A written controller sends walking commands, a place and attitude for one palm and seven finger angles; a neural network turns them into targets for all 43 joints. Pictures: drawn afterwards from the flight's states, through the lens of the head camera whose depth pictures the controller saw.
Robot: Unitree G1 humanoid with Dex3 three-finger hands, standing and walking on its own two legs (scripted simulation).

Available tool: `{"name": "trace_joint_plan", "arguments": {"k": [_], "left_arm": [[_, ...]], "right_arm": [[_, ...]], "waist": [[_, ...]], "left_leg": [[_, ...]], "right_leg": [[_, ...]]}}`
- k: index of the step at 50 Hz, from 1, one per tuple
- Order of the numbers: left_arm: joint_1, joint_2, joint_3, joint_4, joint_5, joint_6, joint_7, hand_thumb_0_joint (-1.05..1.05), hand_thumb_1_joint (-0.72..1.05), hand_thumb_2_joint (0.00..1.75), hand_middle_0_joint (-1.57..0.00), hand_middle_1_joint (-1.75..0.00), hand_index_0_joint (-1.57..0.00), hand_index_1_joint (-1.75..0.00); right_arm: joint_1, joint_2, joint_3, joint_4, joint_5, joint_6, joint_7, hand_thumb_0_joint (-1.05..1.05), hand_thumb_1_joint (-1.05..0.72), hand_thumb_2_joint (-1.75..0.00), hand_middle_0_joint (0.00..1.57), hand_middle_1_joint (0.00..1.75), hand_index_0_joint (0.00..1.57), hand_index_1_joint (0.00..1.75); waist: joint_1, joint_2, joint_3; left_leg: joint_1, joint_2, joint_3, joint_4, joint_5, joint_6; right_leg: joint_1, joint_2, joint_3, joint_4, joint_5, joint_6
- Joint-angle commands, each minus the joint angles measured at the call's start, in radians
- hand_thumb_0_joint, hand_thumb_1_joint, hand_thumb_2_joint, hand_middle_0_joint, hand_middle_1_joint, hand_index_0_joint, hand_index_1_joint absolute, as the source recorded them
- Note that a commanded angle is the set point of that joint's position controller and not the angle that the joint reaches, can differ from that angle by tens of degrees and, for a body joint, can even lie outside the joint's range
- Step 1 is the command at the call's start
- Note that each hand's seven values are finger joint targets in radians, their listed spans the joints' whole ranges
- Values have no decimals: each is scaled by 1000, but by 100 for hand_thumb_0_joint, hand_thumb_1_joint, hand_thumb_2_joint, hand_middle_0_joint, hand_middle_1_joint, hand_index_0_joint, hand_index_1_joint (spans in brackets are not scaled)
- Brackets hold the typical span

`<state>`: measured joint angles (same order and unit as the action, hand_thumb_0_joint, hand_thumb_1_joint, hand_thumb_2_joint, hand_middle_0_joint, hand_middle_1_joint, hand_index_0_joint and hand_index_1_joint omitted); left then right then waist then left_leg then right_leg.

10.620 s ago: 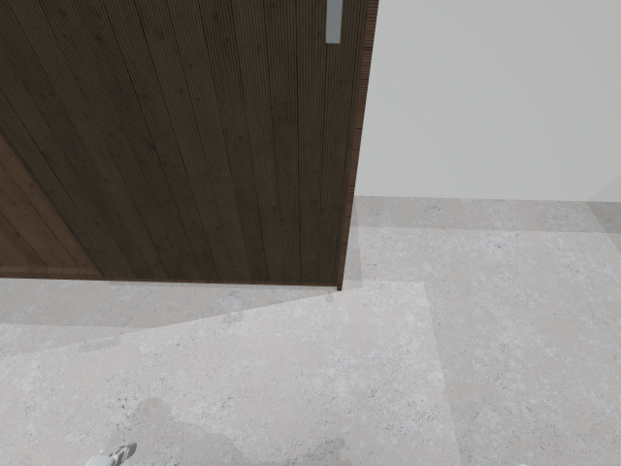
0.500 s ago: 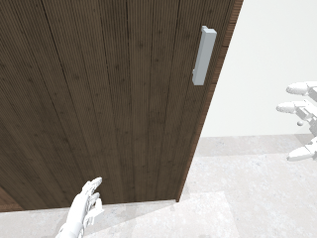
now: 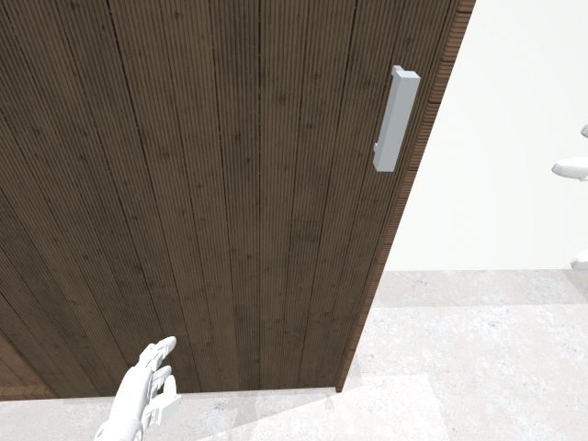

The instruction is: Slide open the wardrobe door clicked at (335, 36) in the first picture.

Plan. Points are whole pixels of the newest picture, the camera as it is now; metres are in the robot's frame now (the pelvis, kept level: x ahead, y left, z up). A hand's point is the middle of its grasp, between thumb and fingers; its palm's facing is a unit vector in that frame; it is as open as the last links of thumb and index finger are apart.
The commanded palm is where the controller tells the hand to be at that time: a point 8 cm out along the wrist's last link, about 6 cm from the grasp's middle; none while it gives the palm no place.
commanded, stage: raise the hand with hooked fingers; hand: right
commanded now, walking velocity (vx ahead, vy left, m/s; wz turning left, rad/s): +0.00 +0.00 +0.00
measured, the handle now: (390, 118) +0.50 -0.13 +0.25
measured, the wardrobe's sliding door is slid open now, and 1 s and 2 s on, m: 0.00 0.00 0.00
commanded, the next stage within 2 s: move the hooked fingers beside the handle in 0.10 s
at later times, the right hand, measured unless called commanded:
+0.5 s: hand (554, 210) +0.30 -0.28 +0.24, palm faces +0.04 +0.99 -0.15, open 14.0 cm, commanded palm +0.27 -0.32 +0.27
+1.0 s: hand (507, 170) +0.35 -0.24 +0.26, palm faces -0.02 +1.00 -0.07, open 14.0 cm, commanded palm +0.33 -0.29 +0.26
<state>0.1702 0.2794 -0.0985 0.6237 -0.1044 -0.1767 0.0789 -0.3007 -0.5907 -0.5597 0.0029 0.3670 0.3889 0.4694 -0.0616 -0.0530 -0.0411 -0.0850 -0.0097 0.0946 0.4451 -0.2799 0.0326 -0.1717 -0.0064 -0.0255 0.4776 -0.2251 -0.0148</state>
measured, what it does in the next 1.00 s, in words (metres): stands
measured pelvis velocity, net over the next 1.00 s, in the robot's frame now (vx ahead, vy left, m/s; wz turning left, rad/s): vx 0.02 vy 0.00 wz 0.00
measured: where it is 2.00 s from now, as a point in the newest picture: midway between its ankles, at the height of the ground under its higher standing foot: outside the picture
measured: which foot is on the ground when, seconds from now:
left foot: down 0.00-1.00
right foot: down 0.00-1.00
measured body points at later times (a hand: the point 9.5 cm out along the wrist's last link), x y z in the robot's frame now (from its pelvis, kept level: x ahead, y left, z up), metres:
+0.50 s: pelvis +0.00 -0.01 +0.00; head -0.02 +0.02 +0.45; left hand +0.22 +0.20 -0.07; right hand +0.29 -0.34 +0.25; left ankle -0.02 +0.09 -0.74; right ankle +0.03 -0.11 -0.74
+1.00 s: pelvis +0.02 +0.00 +0.00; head -0.01 +0.02 +0.45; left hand +0.21 +0.23 -0.07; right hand +0.35 -0.29 +0.27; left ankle -0.02 +0.09 -0.74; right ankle +0.03 -0.11 -0.74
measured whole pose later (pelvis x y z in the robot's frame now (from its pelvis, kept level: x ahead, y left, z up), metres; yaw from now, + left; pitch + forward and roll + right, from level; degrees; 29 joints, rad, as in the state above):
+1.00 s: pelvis +0.02 +0.00 +0.00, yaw +0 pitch -2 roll +0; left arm 0.18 0.28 -0.09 0.64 -0.11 -0.12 0.09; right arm -0.49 -0.50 -0.41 0.18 0.29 0.37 0.41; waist -0.04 -0.04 -0.03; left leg -0.10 0.00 0.09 0.43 -0.29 0.03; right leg -0.17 0.01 -0.03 0.43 -0.22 -0.02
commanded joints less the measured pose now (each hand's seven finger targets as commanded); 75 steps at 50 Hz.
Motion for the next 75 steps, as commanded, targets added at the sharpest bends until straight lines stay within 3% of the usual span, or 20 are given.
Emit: {"name": "trace_joint_plan", "arguments": {"k": [1, 4, 8, 10, 12, 15, 17, 21, 25, 27, 30, 34, 39, 43, 46, 52, 54, 60, 67, 75], "left_arm": [[-176, 135, 48, -157, -15, -48, 8, 0, 90, 90, -20, -30, -20, -30], [-185, 130, 48, -191, -23, -49, 5, 0, 90, 90, -20, -30, -20, -30], [-212, 112, 39, -232, -6, -59, 11, 0, 90, 90, -20, -30, -20, -30], [-207, 103, 31, -220, 9, -64, 9, 0, 90, 90, -20, -30, -20, -30], [-193, 97, 31, -186, 9, -64, 6, 0, 90, 90, -20, -30, -20, -30], [-185, 116, 35, -136, 0, -46, -1, 0, 90, 90, -20, -30, -20, -30], [-185, 121, 38, -146, -11, -39, 0, 0, 90, 90, -20, -30, -20, -30], [-185, 127, 45, -174, -24, -41, 4, 0, 90, 90, -20, -30, -20, -30], [-192, 107, 37, -205, -5, -58, 15, 0, 90, 90, -20, -30, -20, -30], [-185, 97, 31, -190, 6, -64, 19, 0, 90, 90, -20, -30, -20, -30], [-180, 100, 31, -152, 11, -51, 12, 0, 90, 90, -20, -30, -20, -30], [-175, 117, 45, -138, -2, -8, -2, 0, 90, 90, -20, -30, -20, -30], [-179, 111, 51, -200, -14, 9, -11, 0, 90, 90, -20, -30, -20, -30], [-174, 105, 48, -204, -2, -14, 9, 0, 90, 90, -20, -30, -20, -30], [-159, 105, 47, -170, 7, -22, 15, 0, 90, 90, -20, -30, -20, -30], [-137, 120, 52, -129, -11, 6, 18, 0, 90, 90, -20, -30, -20, -30], [-130, 122, 60, -140, -12, 7, 16, 0, 90, 90, -20, -30, -20, -30], [-129, 114, 59, -169, 4, 8, 9, 0, 90, 90, -20, -30, -20, -30], [-107, 117, 61, -147, -1, 28, 8, 0, 90, 90, -20, -30, -20, -30], [-92, 124, 73, -153, -2, 30, 13, 0, 90, 90, -20, -30, -20, -30]], "right_arm": [[-344, -218, 62, 44, -55, 51, -12, 0, 50, -30, 30, 120, 30, 120], [-341, -164, 137, -55, -49, 55, 32, 0, 50, -30, 30, 120, 30, 120], [-376, -381, -91, -351, 1, -56, 63, 0, 50, -30, 30, 120, 30, 120], [-322, -451, -204, -371, 31, -106, 41, 0, 50, -30, 30, 120, 30, 120], [-324, -399, -198, -248, 39, -109, 10, 0, 50, -30, 30, 120, 30, 120], [-324, -312, -112, -3, 19, -16, -14, 0, 50, -30, 30, 120, 30, 120], [-354, -231, 18, 38, -31, 41, -13, 0, 50, -30, 30, 120, 30, 120], [-474, -149, 185, -14, -69, 72, 20, 0, 50, -30, 30, 120, 30, 120], [-590, -286, 54, -263, -37, -63, 23, 0, 50, -30, 30, 120, 30, 120], [-606, -314, -17, -247, -14, -125, -7, 0, 50, -30, 30, 120, 30, 120], [-550, -334, -78, -81, -22, -110, -64, 0, 50, -30, 30, 120, 30, 120], [-449, -251, 16, 162, -78, 39, -96, 0, 50, -30, 30, 120, 30, 120], [-483, -150, 153, 5, -88, 50, -43, 0, 50, -30, 30, 120, 30, 120], [-650, -261, 44, -144, -49, -84, -36, 0, 50, -30, 30, 120, 30, 120], [-672, -297, -8, -88, -49, -121, -75, 0, 50, -30, 30, 120, 30, 120], [-686, -169, 161, 195, -113, -3, -107, 0, 50, -30, 30, 120, 30, 120], [-693, -114, 215, 195, -110, 4, -94, 0, 50, -30, 30, 120, 30, 120], [-756, -236, 89, 77, -85, -98, -86, 0, 50, -30, 30, 120, 30, 120], [-748, -237, 95, 231, -130, -76, -141, 0, 50, -30, 30, 120, 30, 120], [-832, -176, 160, 164, -105, -108, -103, 0, 50, -30, 30, 120, 30, 120]], "waist": [[15, -61, 12], [19, -7, -120], [-18, -13, -354], [-39, -13, -350], [-26, -4, -234], [-10, -36, -20], [8, -100, 20], [37, -45, -96], [18, -14, -344], [6, -27, -369], [-15, -30, -253], [-20, 10, -80], [21, 32, -206], [20, 14, -339], [14, -41, -302], [46, -61, -112], [51, 11, -153], [23, 46, -341], [30, -5, -210], [56, 33, -298]], "left_leg": [[-208, 30, -83, -105, 88, -19], [-156, 32, -89, -75, 164, -22], [-15, 20, -82, -48, 290, -18], [18, 12, -71, -49, 338, -11], [-46, 3, -44, -69, 301, -10], [-161, 13, -47, -103, 193, -8], [-206, 17, -43, -96, 144, -8], [-196, 28, -67, -82, 140, -14], [-79, 14, -67, -64, 217, -6], [-53, 6, -53, -59, 248, -1], [-58, 7, -42, -75, 256, 3], [-108, 20, -39, -86, 234, 0], [-95, 21, -55, -61, 335, -6], [-49, 11, -61, -53, 357, -7], [-58, 11, -61, -66, 340, -2], [-150, 22, -58, -90, 245, -5], [-135, 21, -59, -86, 282, -6], [-22, 22, -71, -48, 434, -5], [-74, 27, -71, -62, 395, -8], [-57, 19, -73, -56, 463, -8]], "right_leg": [[54, 7, 76, -65, 61, -21], [117, 3, 85, -41, 114, -25], [215, 31, 85, -26, 216, -38], [197, 30, 80, -29, 259, -37], [167, 21, 80, -49, 229, -32], [82, 12, 80, -72, 142, -24], [71, 12, 81, -84, 108, -16], [124, 10, 97, -62, 89, -26], [239, 28, 104, -45, 181, -34], [264, 29, 107, -53, 213, -28], [180, 22, 94, -73, 216, -26], [67, 14, 78, -95, 185, -21], [151, 10, 68, -50, 249, -31], [240, 23, 77, -44, 275, -37], [228, 23, 73, -54, 270, -33], [125, 15, 67, -79, 173, -26], [146, 12, 69, -66, 201, -34], [203, 24, 69, -45, 309, -40], [134, 16, 43, -62, 273, -36], [204, 17, 48, -42, 323, -45]]}}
